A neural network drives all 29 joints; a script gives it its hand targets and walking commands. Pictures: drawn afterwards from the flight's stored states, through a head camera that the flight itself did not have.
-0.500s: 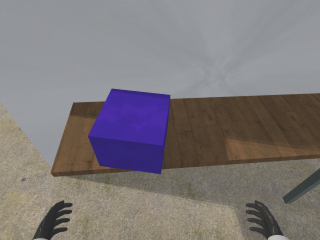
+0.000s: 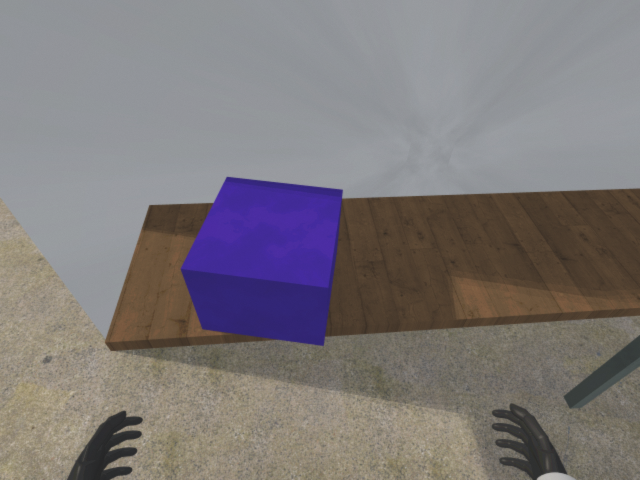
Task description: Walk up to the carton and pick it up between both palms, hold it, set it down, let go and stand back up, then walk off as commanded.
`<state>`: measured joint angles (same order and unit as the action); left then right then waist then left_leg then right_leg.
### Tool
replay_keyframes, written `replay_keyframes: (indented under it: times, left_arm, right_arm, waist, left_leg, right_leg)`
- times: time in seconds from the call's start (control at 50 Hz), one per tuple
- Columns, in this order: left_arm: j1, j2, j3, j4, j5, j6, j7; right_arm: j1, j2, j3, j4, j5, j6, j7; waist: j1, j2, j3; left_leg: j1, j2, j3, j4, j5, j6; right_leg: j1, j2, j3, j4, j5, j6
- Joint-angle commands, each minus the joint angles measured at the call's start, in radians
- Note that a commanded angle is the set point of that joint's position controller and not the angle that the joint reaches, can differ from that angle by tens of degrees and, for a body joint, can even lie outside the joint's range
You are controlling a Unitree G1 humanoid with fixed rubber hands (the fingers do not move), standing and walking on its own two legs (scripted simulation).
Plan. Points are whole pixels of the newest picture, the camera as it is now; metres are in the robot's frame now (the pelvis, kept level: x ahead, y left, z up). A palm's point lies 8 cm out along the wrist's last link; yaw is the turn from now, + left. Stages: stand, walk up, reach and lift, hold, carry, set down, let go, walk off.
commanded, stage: stand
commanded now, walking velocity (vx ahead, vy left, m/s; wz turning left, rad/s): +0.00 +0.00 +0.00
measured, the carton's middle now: (273, 258) +0.47 +0.08 -0.04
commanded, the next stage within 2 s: walk off in 0.24 s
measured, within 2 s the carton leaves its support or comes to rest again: neither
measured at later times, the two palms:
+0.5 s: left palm out of the picture +0.12 +0.28 -0.07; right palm out of the picture +0.13 -0.28 -0.06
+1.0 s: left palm out of the picture -0.04 +0.26 -0.06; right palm out of the picture -0.05 -0.35 -0.13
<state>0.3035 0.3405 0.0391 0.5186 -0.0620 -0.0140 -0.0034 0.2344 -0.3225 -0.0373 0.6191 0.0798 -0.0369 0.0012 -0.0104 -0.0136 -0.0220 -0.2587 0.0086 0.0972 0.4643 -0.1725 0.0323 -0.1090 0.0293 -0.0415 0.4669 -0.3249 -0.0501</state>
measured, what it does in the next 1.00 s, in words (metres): walks backwards: right foot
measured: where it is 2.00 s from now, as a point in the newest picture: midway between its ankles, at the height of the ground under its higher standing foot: outside the picture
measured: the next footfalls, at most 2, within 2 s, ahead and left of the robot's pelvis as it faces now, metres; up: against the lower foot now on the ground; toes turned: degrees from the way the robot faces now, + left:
right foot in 0.76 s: -0.10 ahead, -0.10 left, +0.00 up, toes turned -2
left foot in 1.40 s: -0.24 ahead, +0.11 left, +0.00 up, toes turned +1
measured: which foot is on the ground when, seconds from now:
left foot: down 0.00-0.78, up 0.80-1.00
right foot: down 0.00-0.54, up 0.56-0.74, down 0.76-1.00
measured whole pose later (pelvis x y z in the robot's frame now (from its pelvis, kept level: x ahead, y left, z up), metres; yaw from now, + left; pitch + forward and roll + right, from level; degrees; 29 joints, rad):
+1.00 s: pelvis -0.17 -0.03 -0.02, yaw +0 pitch -7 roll +3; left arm 0.26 0.36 0.04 0.55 -0.06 0.03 0.03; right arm 0.21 -0.44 -0.09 0.63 0.08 0.08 -0.03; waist -0.01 0.07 0.20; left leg -0.45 -0.13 -0.01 1.25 -0.40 0.03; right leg -0.26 -0.01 -0.03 0.74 -0.36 -0.07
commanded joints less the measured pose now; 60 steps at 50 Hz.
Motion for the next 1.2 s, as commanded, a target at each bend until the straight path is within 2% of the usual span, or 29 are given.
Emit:
replay_keyframes:
  times: [0.0, 0.04, 0.1, 0.16, 0.18, 0.24, 0.3, 0.4, 0.42, 0.44, 0.48, 0.52, 0.54, 0.58, 0.6, 0.66, 0.7, 0.72, 0.74, 0.76, 0.78, 0.8, 0.84, 0.86, 0.88, 0.92, 1.08, 1.12, 1.18]
  left_arm:
    - [-0.026, 0.196, 0.062, 0.052, 0.123, -0.051, 0.007]
    - [-0.042, 0.206, 0.067, 0.05, 0.123, -0.05, 0.01]
    - [-0.027, 0.208, 0.067, 0.057, 0.122, -0.052, 0.014]
    - [-0.018, 0.197, 0.065, 0.06, 0.119, -0.048, 0.013]
    - [-0.012, 0.186, 0.062, 0.07, 0.117, -0.048, 0.014]
    - [-0.019, 0.207, 0.066, 0.059, 0.124, -0.049, 0.016]
    - [-0.032, 0.198, 0.066, 0.066, 0.124, -0.048, 0.011]
    - [-0.031, 0.194, 0.066, 0.071, 0.119, -0.053, 0.008]
    - [-0.029, 0.278, 0.068, 0.058, 0.08, -0.017, 0.011]
    - [-0.011, 0.271, 0.075, 0.044, 0.082, -0.008, 0.015]
    - [0.01, 0.257, 0.076, 0.035, 0.081, 0.005, 0.021]
    - [0.036, 0.232, 0.084, 0.02, 0.089, 0.022, 0.021]
    - [0.041, 0.239, 0.087, 0.021, 0.091, 0.028, 0.018]
    - [0.048, 0.246, 0.095, 0.01, 0.092, 0.039, 0.015]
    - [0.064, 0.246, 0.098, 0.003, 0.093, 0.041, 0.012]
    - [0.094, 0.242, 0.103, 0.014, 0.091, 0.047, 0.007]
    - [0.118, 0.239, 0.109, 0.025, 0.093, 0.046, 0.005]
    - [0.156, 0.25, 0.111, 0.045, 0.09, 0.039, 0.004]
    - [0.118, 0.31, 0.112, 0.041, 0.096, 0.031, 0.012]
    - [0.051, 0.372, 0.12, 0.011, 0.099, 0.03, 0.017]
    - [0.011, 0.351, 0.116, 0.0, 0.095, 0.03, 0.023]
    - [-0.03, 0.375, 0.122, -0.014, 0.103, 0.03, 0.029]
    - [-0.109, 0.323, 0.101, -0.025, 0.098, 0.028, 0.047]
    - [-0.126, 0.292, 0.101, -0.009, 0.093, 0.027, 0.05]
    - [-0.112, 0.287, 0.107, -0.012, 0.096, 0.028, 0.054]
    - [-0.099, 0.273, 0.116, -0.009, 0.098, 0.028, 0.057]
    - [-0.095, 0.284, 0.125, 0.017, 0.088, 0.029, 0.051]
    - [-0.103, 0.28, 0.123, 0.01, 0.088, 0.032, 0.049]
    - [-0.131, 0.286, 0.122, -0.001, 0.094, 0.034, 0.043]
  right_arm:
    - [-0.071, -0.193, -0.049, 0.039, -0.131, -0.029, -0.009]
    - [-0.068, -0.188, -0.048, 0.038, -0.131, -0.029, -0.005]
    - [-0.051, -0.201, -0.051, 0.043, -0.132, -0.031, -0.01]
    - [-0.051, -0.206, -0.057, 0.048, -0.132, -0.03, -0.012]
    - [-0.057, -0.206, -0.057, 0.049, -0.13, -0.031, -0.012]
    - [-0.067, -0.191, -0.053, 0.035, -0.133, -0.03, -0.01]
    - [-0.061, -0.205, -0.058, 0.05, -0.137, -0.034, -0.013]
    - [-0.047, -0.206, -0.057, 0.049, -0.131, -0.038, -0.012]
    - [-0.015, -0.303, -0.099, 0.034, -0.127, -0.007, -0.008]
    - [0.01, -0.299, -0.102, 0.034, -0.121, 0.001, -0.011]
    - [0.027, -0.317, -0.113, 0.029, -0.114, 0.008, -0.013]
    - [0.002, -0.339, -0.116, -0.002, -0.122, 0.015, -0.015]
    - [-0.011, -0.352, -0.117, -0.013, -0.124, 0.015, -0.013]
    - [-0.029, -0.358, -0.116, -0.042, -0.127, 0.02, -0.014]
    - [-0.045, -0.36, -0.117, -0.06, -0.131, 0.024, -0.018]
    - [-0.07, -0.363, -0.12, -0.065, -0.136, 0.035, -0.022]
    - [-0.102, -0.359, -0.121, -0.062, -0.136, 0.046, -0.021]
    - [-0.103, -0.334, -0.113, -0.067, -0.133, 0.055, -0.02]
    - [-0.086, -0.294, -0.106, -0.057, -0.121, 0.063, -0.017]
    - [-0.043, -0.273, -0.107, -0.05, -0.116, 0.072, -0.03]
    - [-0.006, -0.274, -0.111, -0.025, -0.115, 0.082, -0.039]
    - [-0.048, -0.303, -0.12, -0.027, -0.124, 0.09, -0.045]
    - [-0.036, -0.334, -0.128, 0.008, -0.112, 0.103, -0.049]
    - [-0.013, -0.331, -0.127, 0.025, -0.108, 0.105, -0.049]
    - [0.002, -0.337, -0.129, 0.012, -0.109, 0.111, -0.048]
    - [0.03, -0.336, -0.122, 0.014, -0.113, 0.112, -0.044]
    - [0.064, -0.33, -0.114, 0.025, -0.105, 0.106, -0.026]
    - [0.074, -0.327, -0.115, 0.026, -0.101, 0.104, -0.025]
    - [0.096, -0.321, -0.116, 0.028, -0.1, 0.1, -0.019]
  waist:
    - [0.01, 0.035, -0.007]
    - [0.007, 0.017, -0.006]
    - [0.003, 0.052, -0.017]
    - [0.008, 0.016, 0.0]
    - [0.009, 0.039, -0.011]
    - [0.014, 0.015, -0.006]
    - [0.004, 0.056, 0.017]
    - [0.005, 0.047, 0.001]
    - [0.024, 0.049, 0.116]
    - [0.011, 0.061, 0.103]
    - [0.012, 0.081, 0.073]
    - [0.022, 0.191, 0.079]
    - [0.016, 0.208, 0.066]
    - [0.021, 0.197, 0.07]
    - [0.024, 0.189, 0.069]
    - [0.036, 0.195, 0.066]
    - [0.069, 0.164, 0.074]
    - [0.095, 0.074, 0.062]
    - [0.084, -0.146, 0.089]
    - [0.048, -0.207, 0.076]
    - [0.022, -0.109, 0.032]
    - [0.048, -0.125, 0.043]
    - [0.01, -0.068, 0.157]
    - [-0.003, -0.106, 0.192]
    - [0.004, -0.106, 0.192]
    - [0.01, -0.122, 0.161]
    - [0.034, -0.175, 0.132]
    - [0.039, -0.15, 0.113]
    - [0.036, -0.167, 0.11]
  left_leg:
    - [0.085, 0.126, -0.147, -0.034, 0.12, 0.036]
    - [0.085, 0.117, -0.141, -0.026, 0.112, 0.037]
    - [0.113, 0.12, -0.138, -0.031, 0.136, 0.035]
    - [0.098, 0.119, -0.141, -0.029, 0.144, 0.038]
    - [0.099, 0.125, -0.143, -0.022, 0.149, 0.038]
    - [0.099, 0.119, -0.135, -0.022, 0.135, 0.035]
    - [0.085, 0.123, -0.143, -0.037, 0.106, 0.038]
    - [0.087, 0.125, -0.156, -0.044, 0.112, 0.04]
    - [0.035, 0.119, -0.144, 0.063, 0.348, 0.064]
    - [0.035, 0.141, -0.138, 0.07, 0.435, 0.088]
    - [0.03, 0.207, -0.186, 0.049, 0.526, 0.148]
    - [-0.03, 0.313, -0.291, -0.034, 0.504, 0.227]
    - [-0.081, 0.347, -0.337, -0.08, 0.409, 0.255]
    - [-0.164, 0.359, -0.375, -0.11, 0.233, 0.277]
    - [-0.158, 0.368, -0.383, -0.096, 0.226, 0.278]
    - [-0.157, 0.337, -0.363, -0.076, 0.123, 0.239]
    - [-0.137, 0.287, -0.312, 0.002, 0.062, 0.174]
    - [-0.15, 0.203, -0.24, 0.161, 0.039, 0.121]
    - [-0.224, 0.029, -0.124, 0.354, -0.058, 0.056]
    - [-0.289, -0.105, -0.124, 0.539, -0.377, 0.008]
    - [-0.253, -0.127, -0.235, 0.693, -0.398, 0.012]
    - [-0.27, -0.147, -0.32, 0.798, -0.383, 0.005]
    - [-0.278, -0.146, -0.333, 0.832, -0.307, -0.006]
    - [-0.296, -0.154, -0.316, 0.827, -0.269, -0.016]
    - [-0.312, -0.163, -0.305, 0.828, -0.248, -0.02]
    - [-0.338, -0.164, -0.295, 0.856, -0.247, -0.031]
    - [-0.287, -0.124, -0.248, 0.682, -0.305, -0.033]
    - [-0.258, -0.113, -0.236, 0.676, -0.329, -0.031]
    - [-0.196, -0.089, -0.208, 0.619, -0.356, -0.025]
  right_leg:
    - [-0.059, -0.17, 0.102, -0.107, 0.228, -0.011]
    - [-0.057, -0.173, 0.112, -0.109, 0.251, -0.007]
    - [-0.062, -0.173, 0.114, -0.111, 0.259, -0.008]
    - [-0.055, -0.17, 0.106, -0.108, 0.278, -0.012]
    - [-0.05, -0.178, 0.108, -0.108, 0.291, -0.008]
    - [-0.061, -0.174, 0.108, -0.111, 0.269, -0.004]
    - [-0.078, -0.171, 0.109, -0.117, 0.206, -0.017]
    - [-0.066, -0.171, 0.107, -0.108, 0.199, -0.016]
    - [-0.191, -0.15, 0.128, 0.028, 0.417, -0.016]
    - [-0.196, -0.132, 0.119, 0.082, 0.452, -0.005]
    - [-0.19, -0.07, 0.082, 0.204, 0.303, 0.002]
    - [-0.195, -0.002, 0.054, 0.374, -0.124, 0.015]
    - [-0.186, 0.01, 0.063, 0.479, -0.226, 0.009]
    - [-0.178, 0.012, 0.094, 0.574, -0.229, 0.009]
    - [-0.193, 0.005, 0.113, 0.577, -0.229, 0.006]
    - [-0.183, -0.021, 0.113, 0.483, -0.221, 0.011]
    - [-0.144, -0.056, 0.116, 0.207, -0.153, 0.01]
    - [-0.11, -0.085, 0.174, 0.001, -0.073, 0.015]
    - [-0.149, -0.233, 0.393, -0.126, 0.192, -0.005]
    - [-0.163, -0.369, 0.55, -0.078, 0.508, -0.071]
    - [-0.15, -0.37, 0.493, -0.034, 0.601, -0.099]
    - [-0.228, -0.404, 0.546, -0.071, 0.459, -0.112]
    - [-0.27, -0.318, 0.437, -0.109, 0.362, -0.003]
    - [-0.256, -0.269, 0.366, -0.098, 0.367, 0.027]
    - [-0.23, -0.264, 0.36, -0.094, 0.321, 0.056]
    - [-0.157, -0.279, 0.382, -0.082, 0.28, 0.026]
    - [-0.073, -0.287, 0.366, -0.123, 0.151, 0.021]
    - [-0.081, -0.298, 0.367, -0.127, 0.129, -0.013]
    - [-0.145, -0.311, 0.35, -0.153, 0.037, -0.067]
